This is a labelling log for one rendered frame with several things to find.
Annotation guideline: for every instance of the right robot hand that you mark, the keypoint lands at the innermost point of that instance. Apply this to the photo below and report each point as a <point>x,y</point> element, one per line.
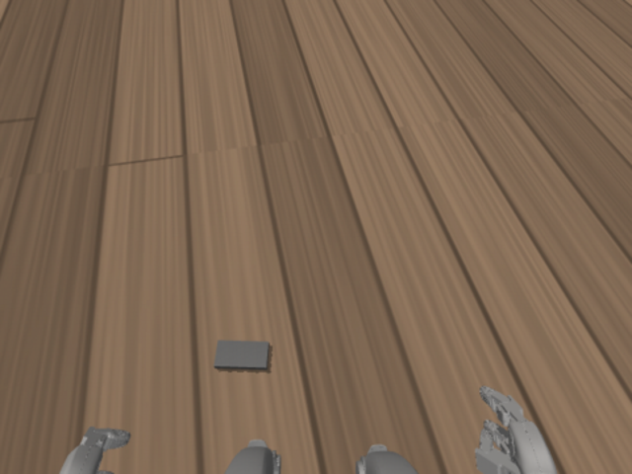
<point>523,448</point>

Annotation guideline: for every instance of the small box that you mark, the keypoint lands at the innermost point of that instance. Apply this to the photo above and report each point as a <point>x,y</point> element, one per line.
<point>242,355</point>

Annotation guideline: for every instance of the left robot hand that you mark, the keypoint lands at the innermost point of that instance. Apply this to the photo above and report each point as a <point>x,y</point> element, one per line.
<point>86,457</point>

